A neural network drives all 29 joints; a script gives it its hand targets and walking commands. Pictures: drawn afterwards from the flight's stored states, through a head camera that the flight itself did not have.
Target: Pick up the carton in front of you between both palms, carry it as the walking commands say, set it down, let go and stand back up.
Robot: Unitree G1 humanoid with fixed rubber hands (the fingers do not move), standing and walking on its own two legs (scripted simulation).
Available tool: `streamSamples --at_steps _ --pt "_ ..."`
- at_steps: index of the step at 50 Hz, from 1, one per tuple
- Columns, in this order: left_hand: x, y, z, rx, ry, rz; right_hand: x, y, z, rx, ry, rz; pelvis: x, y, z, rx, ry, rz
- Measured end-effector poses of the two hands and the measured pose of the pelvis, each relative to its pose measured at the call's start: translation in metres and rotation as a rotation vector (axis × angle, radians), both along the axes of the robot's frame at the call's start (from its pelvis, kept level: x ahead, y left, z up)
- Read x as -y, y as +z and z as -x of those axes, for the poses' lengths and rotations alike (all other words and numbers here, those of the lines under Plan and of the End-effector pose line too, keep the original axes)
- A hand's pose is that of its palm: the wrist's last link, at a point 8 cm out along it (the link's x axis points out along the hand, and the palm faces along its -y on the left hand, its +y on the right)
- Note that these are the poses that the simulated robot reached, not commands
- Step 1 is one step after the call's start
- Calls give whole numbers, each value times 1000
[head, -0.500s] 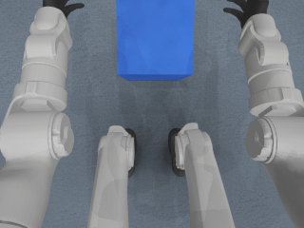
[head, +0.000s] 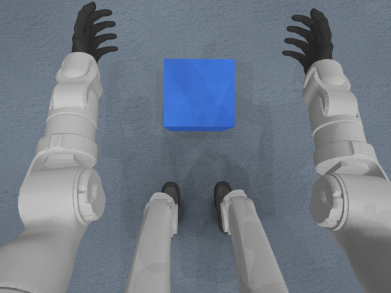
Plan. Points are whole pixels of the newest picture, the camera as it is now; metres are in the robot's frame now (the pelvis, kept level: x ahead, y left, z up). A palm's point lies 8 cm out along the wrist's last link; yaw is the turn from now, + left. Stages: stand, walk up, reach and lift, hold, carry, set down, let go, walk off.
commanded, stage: let go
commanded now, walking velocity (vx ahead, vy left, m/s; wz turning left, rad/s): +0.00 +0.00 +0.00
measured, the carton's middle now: (197, 100) +0.51 -0.02 -0.51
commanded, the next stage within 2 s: stand in 1.28 s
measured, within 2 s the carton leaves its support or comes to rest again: neither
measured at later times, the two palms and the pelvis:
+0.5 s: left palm (38, 140) +0.37 +0.21 +0.00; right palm (384, 136) +0.36 -0.24 +0.01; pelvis +0.07 -0.01 +0.10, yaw +1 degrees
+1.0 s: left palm out of the picture +0.24 +0.23 +0.08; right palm out of the picture +0.25 -0.23 +0.08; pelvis +0.08 +0.00 +0.14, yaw +0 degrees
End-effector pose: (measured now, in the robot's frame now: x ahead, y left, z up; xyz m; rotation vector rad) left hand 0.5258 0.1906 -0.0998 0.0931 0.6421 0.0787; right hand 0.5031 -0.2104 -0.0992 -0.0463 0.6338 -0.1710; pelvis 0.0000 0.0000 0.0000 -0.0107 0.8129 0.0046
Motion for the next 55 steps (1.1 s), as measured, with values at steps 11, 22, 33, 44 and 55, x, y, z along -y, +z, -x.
streamSamples --at_steps 11,22,33,44,55 --pt "-14 35 69 -90 -3 -86 9 38 57 -111 116 84 4 56 -28 98 7 -7" --pt "-22 91 132 -104 -13 -73 24 96 120 -132 122 77 8 96 -58 267 4 -11" --pt "-29 137 212 -129 -22 -71 26 143 204 -157 108 72 6 127 -78 505 -3 -12" --pt "-41 172 273 -140 -23 -69 25 175 257 -161 117 71 1 144 -87 770 -5 -11" --pt "-43 178 284 -158 -28 -65 18 178 256 -171 138 70 -1 143 -81 905 -4 -13"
